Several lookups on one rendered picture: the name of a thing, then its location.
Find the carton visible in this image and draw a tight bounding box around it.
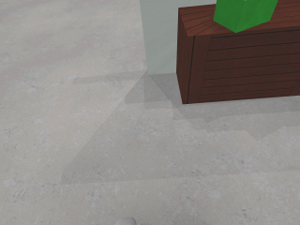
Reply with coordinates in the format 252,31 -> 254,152
213,0 -> 278,33

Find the pedestal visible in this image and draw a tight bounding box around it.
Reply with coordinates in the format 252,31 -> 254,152
176,0 -> 300,105

